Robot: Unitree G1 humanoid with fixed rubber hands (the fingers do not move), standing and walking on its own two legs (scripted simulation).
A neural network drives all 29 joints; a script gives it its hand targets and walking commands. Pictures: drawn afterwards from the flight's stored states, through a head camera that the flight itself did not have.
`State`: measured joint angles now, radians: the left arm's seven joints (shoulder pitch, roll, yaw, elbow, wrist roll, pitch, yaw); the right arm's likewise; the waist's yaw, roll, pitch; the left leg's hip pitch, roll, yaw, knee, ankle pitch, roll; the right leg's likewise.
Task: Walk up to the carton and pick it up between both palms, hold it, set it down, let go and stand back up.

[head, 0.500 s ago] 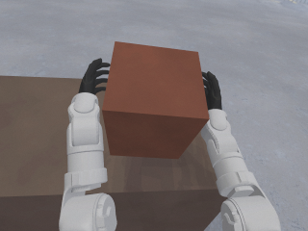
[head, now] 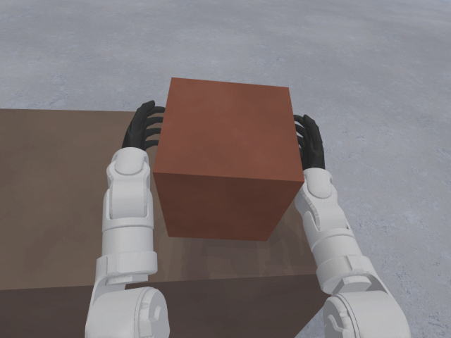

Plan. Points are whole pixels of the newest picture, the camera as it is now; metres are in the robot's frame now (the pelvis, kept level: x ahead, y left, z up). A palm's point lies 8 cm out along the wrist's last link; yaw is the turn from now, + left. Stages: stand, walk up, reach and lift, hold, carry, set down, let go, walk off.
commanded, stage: set down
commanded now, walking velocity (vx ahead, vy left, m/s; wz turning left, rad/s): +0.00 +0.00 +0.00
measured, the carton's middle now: (223, 167) +0.40 -0.01 +0.10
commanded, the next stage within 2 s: none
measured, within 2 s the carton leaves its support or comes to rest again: neither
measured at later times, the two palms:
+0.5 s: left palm (144, 153) +0.40 +0.13 +0.14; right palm (308, 168) +0.37 -0.17 +0.14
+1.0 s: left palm (154, 161) +0.41 +0.12 +0.11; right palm (308, 177) +0.37 -0.18 +0.11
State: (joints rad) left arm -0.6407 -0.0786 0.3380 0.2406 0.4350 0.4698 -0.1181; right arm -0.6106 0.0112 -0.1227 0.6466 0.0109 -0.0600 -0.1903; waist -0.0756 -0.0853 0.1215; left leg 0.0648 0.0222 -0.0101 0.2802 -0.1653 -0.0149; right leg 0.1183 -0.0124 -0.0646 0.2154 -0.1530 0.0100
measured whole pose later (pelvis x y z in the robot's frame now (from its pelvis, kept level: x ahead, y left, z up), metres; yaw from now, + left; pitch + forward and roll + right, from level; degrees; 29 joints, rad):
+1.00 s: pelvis +0.01 +0.00 +0.00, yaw -1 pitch -3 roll -1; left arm -0.69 -0.07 0.40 0.60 0.41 0.22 -0.08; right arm -0.61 0.07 -0.34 0.79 -0.18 -0.17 -0.15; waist -0.07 -0.06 0.06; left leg -0.06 0.02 0.01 0.27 -0.16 -0.01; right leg -0.01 -0.01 -0.05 0.20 -0.14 0.02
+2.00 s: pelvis +0.01 +0.00 +0.00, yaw -3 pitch +3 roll +0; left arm -0.74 -0.06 0.49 0.84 0.44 0.02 -0.07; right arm -0.62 0.13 -0.52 0.85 -0.37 -0.26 -0.12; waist -0.04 -0.04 0.03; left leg -0.17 0.02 0.04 0.25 -0.14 -0.01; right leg -0.15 -0.01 -0.02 0.22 -0.12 0.02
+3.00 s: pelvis +0.01 +0.00 +0.00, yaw -4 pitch +5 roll +0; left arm -0.77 -0.09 0.58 0.88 0.50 -0.11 -0.08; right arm -0.63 0.15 -0.61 0.85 -0.44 -0.30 -0.10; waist -0.03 -0.05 0.03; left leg -0.21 0.03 0.06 0.25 -0.13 -0.01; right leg -0.21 -0.01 0.00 0.24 -0.12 0.01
